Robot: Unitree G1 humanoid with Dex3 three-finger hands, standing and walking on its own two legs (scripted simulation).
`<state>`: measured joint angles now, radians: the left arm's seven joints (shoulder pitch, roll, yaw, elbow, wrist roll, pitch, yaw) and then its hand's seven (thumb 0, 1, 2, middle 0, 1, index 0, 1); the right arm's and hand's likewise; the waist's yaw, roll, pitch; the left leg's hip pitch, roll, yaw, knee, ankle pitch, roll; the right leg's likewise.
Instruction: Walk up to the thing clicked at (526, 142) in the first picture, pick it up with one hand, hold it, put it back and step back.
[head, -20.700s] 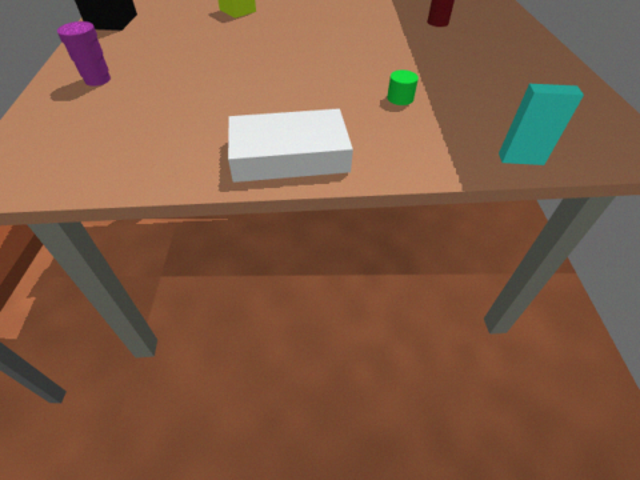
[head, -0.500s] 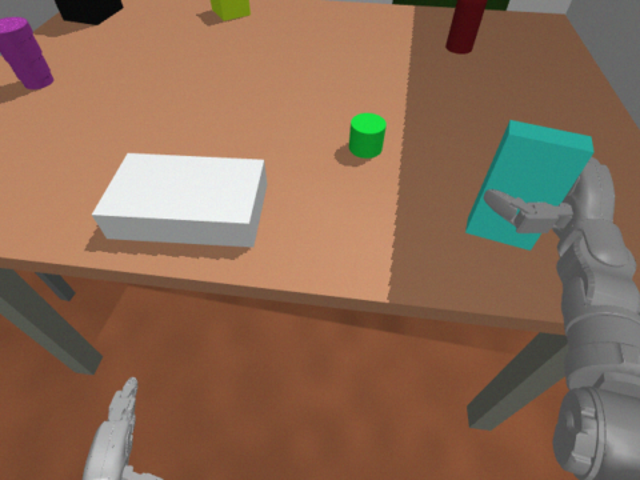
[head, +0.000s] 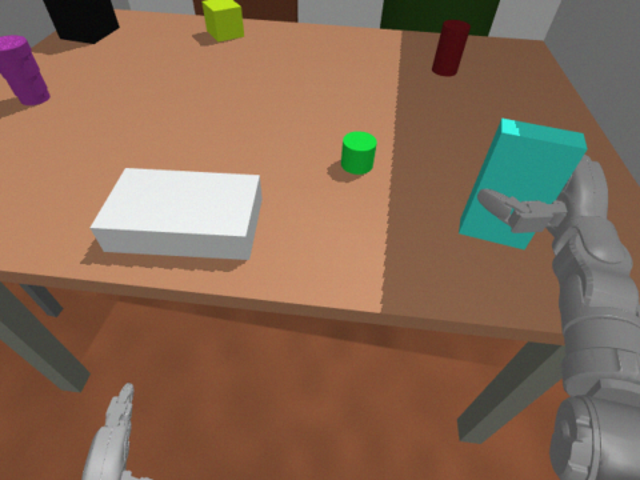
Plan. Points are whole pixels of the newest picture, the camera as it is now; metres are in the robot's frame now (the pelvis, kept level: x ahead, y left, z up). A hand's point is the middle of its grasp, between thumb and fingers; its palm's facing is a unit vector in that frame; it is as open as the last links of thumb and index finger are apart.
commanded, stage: lift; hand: right
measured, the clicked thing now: (514, 189) +0.42 -0.19 +0.17
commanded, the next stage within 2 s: hold in 1.12 s
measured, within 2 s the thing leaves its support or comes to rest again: neither
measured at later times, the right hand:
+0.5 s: hand (572, 178) +0.36 -0.20 +0.24, palm faces +0.12 +0.99 -0.02, open 8.1 cm
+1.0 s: hand (604, 177) +0.32 -0.20 +0.27, palm faces +0.13 +0.99 -0.02, open 8.1 cm
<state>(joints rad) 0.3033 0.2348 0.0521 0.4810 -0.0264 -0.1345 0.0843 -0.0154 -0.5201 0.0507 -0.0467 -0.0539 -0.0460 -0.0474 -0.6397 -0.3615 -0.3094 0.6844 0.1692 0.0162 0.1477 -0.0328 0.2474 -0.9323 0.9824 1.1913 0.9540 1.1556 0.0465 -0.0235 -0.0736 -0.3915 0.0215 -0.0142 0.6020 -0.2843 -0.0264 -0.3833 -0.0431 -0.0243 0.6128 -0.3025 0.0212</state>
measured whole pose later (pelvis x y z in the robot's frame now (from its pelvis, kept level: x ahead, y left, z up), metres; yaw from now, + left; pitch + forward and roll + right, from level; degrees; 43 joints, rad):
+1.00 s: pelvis -0.01 +0.01 +0.01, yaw -2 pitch -3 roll +0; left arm 0.27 0.26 0.09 0.59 -0.04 -0.21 0.05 -0.02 -0.55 0.06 -0.03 -0.03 -0.02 -0.04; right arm -0.47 -0.35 -0.35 0.01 0.24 0.59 0.13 -0.03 0.25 -0.93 0.98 1.19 0.95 1.16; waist 0.00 -0.07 -0.07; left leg -0.23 0.03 0.02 0.54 -0.26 -0.02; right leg -0.23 -0.03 0.01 0.54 -0.25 0.03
